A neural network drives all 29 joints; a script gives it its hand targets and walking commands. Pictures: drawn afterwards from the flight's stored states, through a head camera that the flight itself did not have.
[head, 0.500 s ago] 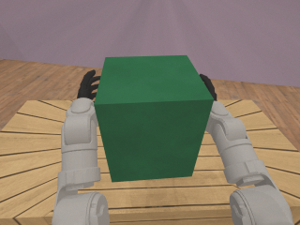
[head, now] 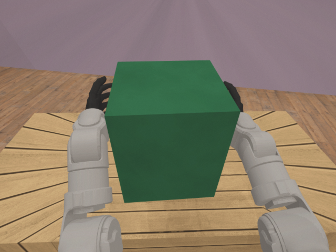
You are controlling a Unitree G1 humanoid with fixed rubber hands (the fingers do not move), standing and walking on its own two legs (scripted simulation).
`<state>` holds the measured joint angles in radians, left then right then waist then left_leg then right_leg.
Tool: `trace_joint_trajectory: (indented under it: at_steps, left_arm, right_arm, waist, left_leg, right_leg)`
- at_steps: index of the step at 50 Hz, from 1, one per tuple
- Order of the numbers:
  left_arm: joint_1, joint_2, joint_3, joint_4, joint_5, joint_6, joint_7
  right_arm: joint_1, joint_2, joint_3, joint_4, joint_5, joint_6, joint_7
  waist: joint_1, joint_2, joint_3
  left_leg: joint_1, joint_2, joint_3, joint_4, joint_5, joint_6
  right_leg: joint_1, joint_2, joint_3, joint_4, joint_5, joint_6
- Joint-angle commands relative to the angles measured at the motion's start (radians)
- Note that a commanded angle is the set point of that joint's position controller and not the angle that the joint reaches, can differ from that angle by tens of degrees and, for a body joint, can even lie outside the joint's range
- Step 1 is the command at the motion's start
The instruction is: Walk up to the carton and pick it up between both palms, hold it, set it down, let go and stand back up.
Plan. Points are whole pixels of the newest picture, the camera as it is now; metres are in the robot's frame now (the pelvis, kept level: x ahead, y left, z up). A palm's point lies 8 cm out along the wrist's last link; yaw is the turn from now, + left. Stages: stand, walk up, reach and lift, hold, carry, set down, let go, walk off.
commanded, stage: hold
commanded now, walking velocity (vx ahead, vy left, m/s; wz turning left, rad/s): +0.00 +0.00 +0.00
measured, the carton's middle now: (167, 131) +0.35 -0.01 +0.18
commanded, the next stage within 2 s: none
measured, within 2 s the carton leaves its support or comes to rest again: neither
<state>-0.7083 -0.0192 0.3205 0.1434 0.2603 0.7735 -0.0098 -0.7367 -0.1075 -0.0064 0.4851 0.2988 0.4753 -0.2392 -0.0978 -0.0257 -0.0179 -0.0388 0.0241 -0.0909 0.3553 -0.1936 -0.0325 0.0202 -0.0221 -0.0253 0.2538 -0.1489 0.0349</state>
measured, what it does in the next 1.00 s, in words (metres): stands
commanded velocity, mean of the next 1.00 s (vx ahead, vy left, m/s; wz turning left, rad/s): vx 0.00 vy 0.00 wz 0.00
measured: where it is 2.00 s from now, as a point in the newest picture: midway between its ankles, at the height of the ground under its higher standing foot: outside the picture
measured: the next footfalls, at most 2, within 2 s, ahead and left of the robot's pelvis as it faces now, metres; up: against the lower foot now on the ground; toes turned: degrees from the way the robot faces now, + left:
none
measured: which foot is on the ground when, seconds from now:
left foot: down 0.00-1.00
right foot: down 0.00-1.00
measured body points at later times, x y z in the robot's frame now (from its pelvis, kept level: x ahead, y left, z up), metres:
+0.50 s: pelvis +0.00 +0.00 +0.00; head -0.06 +0.02 +0.45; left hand +0.38 +0.15 +0.23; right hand +0.38 -0.16 +0.22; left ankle +0.01 +0.14 -0.75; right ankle +0.00 -0.14 -0.75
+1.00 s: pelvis +0.00 +0.00 +0.00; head -0.06 +0.02 +0.45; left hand +0.38 +0.14 +0.24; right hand +0.37 -0.16 +0.22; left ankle +0.01 +0.14 -0.75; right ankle +0.00 -0.14 -0.75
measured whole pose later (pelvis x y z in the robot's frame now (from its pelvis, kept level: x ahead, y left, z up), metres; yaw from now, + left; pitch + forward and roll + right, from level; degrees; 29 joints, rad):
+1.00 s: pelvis +0.00 +0.00 +0.00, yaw +0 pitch -7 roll -1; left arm -0.72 -0.02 0.32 0.16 0.27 0.77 -0.01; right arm -0.75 -0.12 0.00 0.50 0.31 0.48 -0.24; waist -0.10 -0.02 -0.02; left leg -0.04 0.03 -0.08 0.36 -0.19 -0.03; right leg 0.02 -0.02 -0.01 0.25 -0.15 0.04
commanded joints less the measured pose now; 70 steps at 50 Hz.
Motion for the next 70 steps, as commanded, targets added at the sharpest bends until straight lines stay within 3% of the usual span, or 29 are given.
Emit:
trace_joint_trajectory:
  at_steps: [1,5,8,9,11,12,13,14,17,20,23,28,34,35,39,42,43,44,48,50,54,56,58,59,62,64,65,66,70]
  left_arm:
    - [-0.641,-0.605,-0.529,-0.019,-0.152,-0.056,-0.144]
    - [-0.659,-0.641,-0.571,-0.1,-0.178,-0.069,-0.132]
    - [-0.646,-0.63,-0.539,-0.057,-0.158,-0.062,-0.125]
    - [-0.624,-0.614,-0.525,-0.021,-0.153,-0.056,-0.13]
    - [-0.621,-0.616,-0.507,-0.03,-0.138,-0.053,-0.133]
    - [-0.617,-0.61,-0.505,-0.008,-0.135,-0.048,-0.136]
    - [-0.629,-0.61,-0.503,-0.02,-0.134,-0.051,-0.137]
    - [-0.637,-0.611,-0.508,-0.028,-0.138,-0.053,-0.138]
    - [-0.633,-0.607,-0.514,-0.049,-0.144,-0.051,-0.137]
    - [-0.641,-0.587,-0.485,-0.006,-0.121,-0.046,-0.149]
    - [-0.639,-0.616,-0.529,-0.05,-0.147,-0.051,-0.146]
    - [-0.65,-0.639,-0.575,-0.1,-0.175,-0.063,-0.134]
    - [-0.631,-0.613,-0.536,-0.021,-0.152,-0.056,-0.134]
    - [-0.665,-0.619,-0.541,-0.052,-0.158,-0.061,-0.136]
    - [-0.648,-0.63,-0.533,-0.04,-0.151,-0.061,-0.132]
    - [-0.63,-0.623,-0.535,-0.041,-0.151,-0.053,-0.132]
    - [-0.61,-0.617,-0.536,-0.064,-0.153,-0.051,-0.13]
    - [-0.607,-0.605,-0.507,-0.019,-0.142,-0.046,-0.134]
    - [-0.632,-0.601,-0.494,-0.019,-0.131,-0.045,-0.144]
    - [-0.644,-0.621,-0.517,-0.048,-0.143,-0.051,-0.138]
    - [-0.66,-0.625,-0.544,-0.077,-0.165,-0.061,-0.133]
    - [-0.661,-0.609,-0.531,-0.025,-0.156,-0.059,-0.136]
    - [-0.633,-0.628,-0.551,-0.041,-0.168,-0.06,-0.136]
    - [-0.635,-0.629,-0.542,-0.039,-0.163,-0.06,-0.137]
    - [-0.652,-0.618,-0.534,-0.054,-0.153,-0.058,-0.135]
    - [-0.648,-0.612,-0.525,-0.04,-0.151,-0.055,-0.136]
    - [-0.628,-0.6,-0.509,-0.002,-0.146,-0.047,-0.139]
    - [-0.635,-0.603,-0.511,-0.037,-0.15,-0.047,-0.143]
    - [-0.645,-0.606,-0.492,-0.006,-0.132,-0.047,-0.15]
  right_arm:
    - [-0.885,0.682,0.376,-0.319,0.109,-0.051,0.066]
    - [-0.898,0.703,0.407,-0.379,0.124,-0.06,0.073]
    - [-0.883,0.679,0.379,-0.345,0.122,-0.053,0.074]
    - [-0.887,0.674,0.38,-0.328,0.115,-0.049,0.072]
    - [-0.881,0.673,0.384,-0.314,0.117,-0.049,0.075]
    - [-0.87,0.666,0.373,-0.29,0.112,-0.046,0.076]
    - [-0.881,0.68,0.387,-0.312,0.108,-0.047,0.077]
    - [-0.882,0.682,0.382,-0.305,0.105,-0.047,0.077]
    - [-0.882,0.68,0.4,-0.316,0.126,-0.045,0.074]
    - [-0.866,0.68,0.37,-0.263,0.115,-0.036,0.073]
    - [-0.886,0.684,0.388,-0.332,0.127,-0.051,0.068]
    - [-0.889,0.69,0.389,-0.365,0.133,-0.06,0.067]
    - [-0.871,0.67,0.371,-0.313,0.106,-0.047,0.069]
    - [-0.869,0.681,0.368,-0.295,0.096,-0.047,0.071]
    - [-0.9,0.684,0.381,-0.313,0.113,-0.053,0.082]
    - [-0.885,0.676,0.386,-0.325,0.12,-0.051,0.074]
    - [-0.894,0.679,0.408,-0.352,0.139,-0.056,0.072]
    - [-0.879,0.674,0.391,-0.313,0.13,-0.045,0.067]
    - [-0.884,0.676,0.387,-0.292,0.117,-0.041,0.07]
    - [-0.892,0.685,0.391,-0.321,0.124,-0.045,0.075]
    - [-0.911,0.702,0.397,-0.36,0.129,-0.052,0.07]
    - [-0.903,0.69,0.379,-0.316,0.12,-0.047,0.066]
    - [-0.892,0.687,0.382,-0.345,0.118,-0.053,0.064]
    - [-0.895,0.691,0.387,-0.335,0.121,-0.049,0.065]
    - [-0.882,0.685,0.378,-0.305,0.119,-0.045,0.071]
    - [-0.892,0.689,0.388,-0.32,0.129,-0.045,0.073]
    - [-0.865,0.67,0.371,-0.298,0.121,-0.036,0.067]
    - [-0.87,0.676,0.384,-0.303,0.12,-0.036,0.063]
    - [-0.884,0.675,0.367,-0.282,0.115,-0.035,0.069]
  waist:
    - [-0.014,0.044,-0.368]
    - [-0.009,0.053,-0.473]
    - [-0.009,0.054,-0.416]
    - [-0.007,0.026,-0.387]
    - [0.011,0.046,-0.377]
    - [-0.003,0.045,-0.347]
    - [0.009,0.035,-0.365]
    - [-0.003,0.045,-0.383]
    - [0.007,0.027,-0.397]
    - [0.003,0.035,-0.311]
    - [-0.015,0.057,-0.392]
    - [-0.024,0.065,-0.443]
    - [-0.022,0.05,-0.351]
    - [-0.027,0.05,-0.37]
    - [0.002,0.056,-0.404]
    - [-0.013,0.058,-0.407]
    - [0.006,0.046,-0.429]
    - [-0.002,0.032,-0.371]
    - [0.005,0.021,-0.335]
    - [-0.001,0.047,-0.387]
    - [-0.003,0.039,-0.431]
    - [-0.016,0.045,-0.372]
    - [-0.026,0.044,-0.407]
    - [-0.014,0.046,-0.4]
    - [-0.021,0.058,-0.401]
    - [-0.002,0.04,-0.402]
    - [-0.017,0.028,-0.363]
    - [-0.013,0.039,-0.375]
    - [-0.006,0.041,-0.352]
  left_leg:
    - [0.015,-0.092,0.096,-0.041,0.242,-0.011]
    - [0.054,-0.09,0.093,-0.015,0.313,-0.022]
    - [0.044,-0.088,0.09,-0.028,0.293,-0.022]
    - [0.031,-0.087,0.095,-0.027,0.265,-0.017]
    - [0.019,-0.088,0.102,-0.042,0.249,-0.014]
    - [0.004,-0.092,0.101,-0.048,0.227,-0.012]
    - [0.011,-0.092,0.101,-0.048,0.232,-0.005]
    - [0.026,-0.088,0.1,-0.044,0.241,-0.01]
    - [0.041,-0.088,0.102,-0.027,0.296,-0.013]
    - [-0.004,-0.088,0.103,-0.047,0.227,-0.009]
    - [0.038,-0.092,0.097,-0.026,0.304,-0.015]
    - [0.065,-0.089,0.087,-0.011,0.341,-0.026]
    - [0.021,-0.09,0.085,-0.042,0.241,-0.012]
    - [0.032,-0.086,0.093,-0.045,0.228,-0.016]
    - [0.029,-0.086,0.093,-0.041,0.258,-0.015]
    - [0.052,-0.089,0.095,-0.026,0.302,-0.02]
    - [0.061,-0.087,0.095,-0.015,0.341,-0.019]
    - [0.044,-0.09,0.099,-0.021,0.311,-0.016]
    - [0.016,-0.088,0.104,-0.042,0.237,-0.003]
    - [0.037,-0.087,0.096,-0.033,0.279,-0.016]
    - [0.054,-0.09,0.09,-0.02,0.297,-0.013]
    - [0.033,-0.09,0.096,-0.029,0.249,-0.01]
    - [0.037,-0.09,0.088,-0.028,0.274,-0.014]
    - [0.034,-0.091,0.09,-0.026,0.266,-0.013]
    - [0.046,-0.087,0.09,-0.03,0.266,-0.016]
    - [0.035,-0.088,0.096,-0.032,0.277,-0.013]
    - [0.032,-0.089,0.103,-0.035,0.271,-0.014]
    - [0.042,-0.089,0.099,-0.028,0.279,-0.013]
    - [0.028,-0.087,0.102,-0.04,0.256,-0.016]
  right_leg:
    - [0.128,0.095,-0.031,-0.004,0.186,0.008]
    - [0.142,0.104,-0.039,0.011,0.237,0.006]
    - [0.127,0.108,-0.041,-0.002,0.204,0.004]
    - [0.126,0.106,-0.035,-0.001,0.182,0.008]
    - [0.121,0.103,-0.037,0.001,0.167,0.007]
    - [0.116,0.102,-0.034,-0.007,0.145,0.007]
    - [0.118,0.1,-0.03,-0.006,0.154,0.002]
    - [0.122,0.099,-0.034,-0.004,0.165,0.003]
    - [0.15,0.105,-0.035,0.001,0.217,0.01]
    - [0.126,0.099,-0.034,-0.005,0.16,0.007]
    - [0.138,0.101,-0.035,0.005,0.236,0.005]
    - [0.15,0.106,-0.042,0.01,0.257,0.004]
    - [0.111,0.096,-0.03,-0.009,0.171,0.003]
    - [0.117,0.094,-0.038,-0.008,0.154,0.002]
    - [0.124,0.102,-0.035,0.002,0.172,-0.002]
    - [0.134,0.104,-0.034,0.003,0.21,0.0]
    - [0.157,0.107,-0.037,0.007,0.25,0.001]
    - [0.142,0.106,-0.036,0.0,0.225,0.011]
    - [0.112,0.097,-0.034,-0.004,0.161,0.007]
    - [0.123,0.103,-0.035,-0.001,0.194,0.004]
    - [0.142,0.102,-0.032,0.009,0.231,0.009]
    - [0.119,0.096,-0.035,-0.002,0.19,0.011]
    - [0.126,0.101,-0.031,0.001,0.211,0.009]
    - [0.125,0.097,-0.029,0.003,0.205,0.008]
    - [0.122,0.097,-0.033,0.001,0.199,0.006]
    - [0.136,0.099,-0.037,0.001,0.208,0.008]
    - [0.127,0.097,-0.035,-0.003,0.208,0.013]
    - [0.138,0.095,-0.035,0.002,0.216,0.01]
    - [0.123,0.099,-0.036,-0.003,0.175,0.008]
